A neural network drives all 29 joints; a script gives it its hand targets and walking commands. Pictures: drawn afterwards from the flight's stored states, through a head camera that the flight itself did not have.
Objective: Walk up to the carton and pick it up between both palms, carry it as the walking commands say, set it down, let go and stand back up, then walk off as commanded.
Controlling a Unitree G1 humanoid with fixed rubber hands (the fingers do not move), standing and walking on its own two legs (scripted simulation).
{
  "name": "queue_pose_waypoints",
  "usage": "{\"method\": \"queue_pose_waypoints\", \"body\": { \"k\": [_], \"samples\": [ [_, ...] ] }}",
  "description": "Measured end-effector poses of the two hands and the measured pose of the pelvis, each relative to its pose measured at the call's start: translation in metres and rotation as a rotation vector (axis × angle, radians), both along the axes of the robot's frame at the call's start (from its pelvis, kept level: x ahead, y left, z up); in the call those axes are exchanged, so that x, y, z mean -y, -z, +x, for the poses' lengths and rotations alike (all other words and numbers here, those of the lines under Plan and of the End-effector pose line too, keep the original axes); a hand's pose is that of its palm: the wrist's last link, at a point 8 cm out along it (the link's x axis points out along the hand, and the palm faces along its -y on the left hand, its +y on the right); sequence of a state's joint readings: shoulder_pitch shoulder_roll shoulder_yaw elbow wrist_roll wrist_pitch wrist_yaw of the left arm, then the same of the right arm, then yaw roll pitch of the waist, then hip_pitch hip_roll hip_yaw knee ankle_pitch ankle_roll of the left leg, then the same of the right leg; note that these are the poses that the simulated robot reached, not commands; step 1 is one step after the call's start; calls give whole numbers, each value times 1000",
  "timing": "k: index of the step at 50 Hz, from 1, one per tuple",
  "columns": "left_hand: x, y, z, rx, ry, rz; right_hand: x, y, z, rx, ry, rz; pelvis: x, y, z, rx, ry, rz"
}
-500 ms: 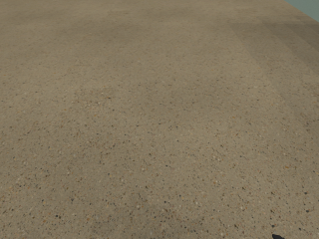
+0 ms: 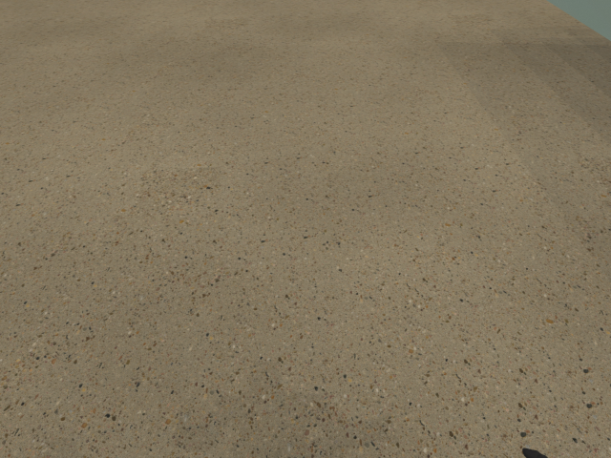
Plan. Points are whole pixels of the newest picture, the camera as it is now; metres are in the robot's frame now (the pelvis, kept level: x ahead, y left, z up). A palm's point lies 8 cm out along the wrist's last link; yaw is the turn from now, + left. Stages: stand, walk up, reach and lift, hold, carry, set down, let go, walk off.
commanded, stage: stand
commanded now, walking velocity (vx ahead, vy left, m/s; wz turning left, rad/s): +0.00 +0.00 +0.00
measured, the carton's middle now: out of the picture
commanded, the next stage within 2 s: walk up in 0.16 s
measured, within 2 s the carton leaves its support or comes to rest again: neither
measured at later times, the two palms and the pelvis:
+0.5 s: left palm out of the picture +0.07 +0.38 -0.08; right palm (540, 451) +0.17 -0.29 -0.08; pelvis +0.00 +0.01 -0.01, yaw +10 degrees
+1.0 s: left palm out of the picture -0.15 +0.45 -0.04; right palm (309, 292) +0.40 +0.00 -0.06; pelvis +0.05 +0.11 +0.00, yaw +44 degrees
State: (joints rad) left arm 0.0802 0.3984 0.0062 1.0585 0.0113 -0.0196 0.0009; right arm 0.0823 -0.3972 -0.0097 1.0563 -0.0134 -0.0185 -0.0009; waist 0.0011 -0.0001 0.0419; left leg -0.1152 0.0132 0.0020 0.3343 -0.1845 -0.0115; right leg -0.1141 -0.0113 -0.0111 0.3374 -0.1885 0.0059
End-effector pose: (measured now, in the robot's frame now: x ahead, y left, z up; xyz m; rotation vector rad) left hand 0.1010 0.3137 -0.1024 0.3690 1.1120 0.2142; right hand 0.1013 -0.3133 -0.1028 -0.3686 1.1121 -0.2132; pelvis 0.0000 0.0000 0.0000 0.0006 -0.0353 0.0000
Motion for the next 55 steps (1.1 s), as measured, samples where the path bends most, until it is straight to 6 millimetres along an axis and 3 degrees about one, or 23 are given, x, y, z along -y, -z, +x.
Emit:
{"method": "queue_pose_waypoints", "body": {
  "k": [18, 22, 28, 32, 34, 39, 42, 49, 52, 55],
  "samples": [
    [-2, -1, 4, 9, -12, 4, 1, -1, 4, -4, -10, 3, 0, 1, 3, -9, -14, -2],
    [-31, -13, -7, 93, -74, 67, -7, -10, 32, 13, -150, 23, -4, 5, -1, -51, -113, -19],
    [-96, -25, -51, 127, -190, 164, -39, -31, 99, 78, -325, 18, -26, 11, 0, -57, -235, -33],
    [-139, -15, -77, 115, -260, 184, -75, -35, 143, 154, -412, -22, -55, 27, 8, -61, -292, -33],
    [-149, -8, -86, 108, -295, 179, -93, -33, 154, 167, -438, -31, -64, 32, 10, -70, -336, -20],
    [-140, -11, -106, 112, -363, 144, -137, -31, 175, 144, -526, 19, -74, 21, 18, -80, -461, -5],
    [-132, -19, -139, 98, -439, 162, -169, -29, 206, 169, -620, 57, -79, 19, 27, -77, -544, 1],
    [-133, -64, -242, 72, -723, 290, -295, -44, 290, 203, -930, 146, -107, 4, 45, -72, -738, -25],
    [-132, -71, -281, 28, -828, 317, -360, -54, 324, 261, -1035, 188, -123, 5, 49, -60, -806, -33],
    [-127, -68, -316, -29, -919, 311, -434, -63, 346, 322, -1122, 235, -145, 9, 50, -51, -858, -39]
  ]
}}
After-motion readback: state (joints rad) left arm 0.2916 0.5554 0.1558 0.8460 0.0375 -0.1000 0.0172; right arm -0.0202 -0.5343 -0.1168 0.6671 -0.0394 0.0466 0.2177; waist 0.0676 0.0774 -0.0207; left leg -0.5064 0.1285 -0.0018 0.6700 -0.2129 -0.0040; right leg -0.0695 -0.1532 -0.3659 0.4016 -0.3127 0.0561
